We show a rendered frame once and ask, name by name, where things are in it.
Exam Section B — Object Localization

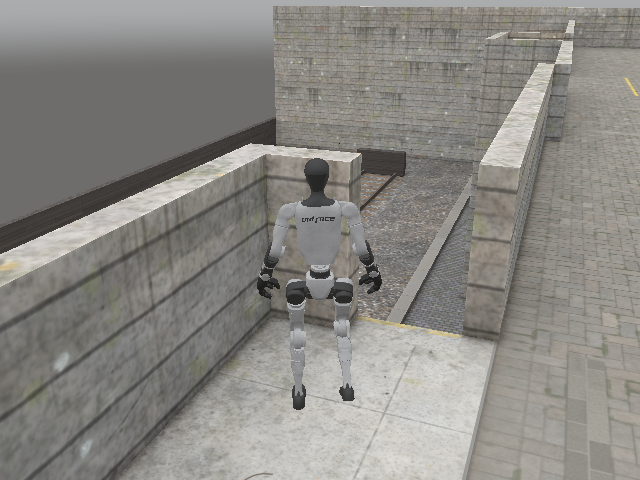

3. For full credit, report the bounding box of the left robot upper arm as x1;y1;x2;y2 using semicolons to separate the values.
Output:
269;202;297;259

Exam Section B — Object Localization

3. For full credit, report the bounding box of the robot right shin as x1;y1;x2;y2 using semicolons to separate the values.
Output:
337;320;352;389

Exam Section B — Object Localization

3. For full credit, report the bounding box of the right robot hand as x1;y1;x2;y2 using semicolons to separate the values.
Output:
359;272;382;294

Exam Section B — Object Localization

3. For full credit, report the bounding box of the left robot hand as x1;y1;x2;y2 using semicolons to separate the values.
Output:
257;277;280;299

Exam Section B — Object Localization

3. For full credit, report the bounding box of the left robot forearm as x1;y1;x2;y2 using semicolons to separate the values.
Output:
259;242;279;281

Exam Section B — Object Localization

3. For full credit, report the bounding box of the right robot upper arm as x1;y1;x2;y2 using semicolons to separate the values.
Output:
339;201;369;256

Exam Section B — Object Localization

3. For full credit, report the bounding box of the robot head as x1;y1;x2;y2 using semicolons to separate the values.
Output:
301;158;335;207

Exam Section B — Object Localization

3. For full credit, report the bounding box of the right robot forearm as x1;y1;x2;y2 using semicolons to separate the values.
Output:
359;240;379;278

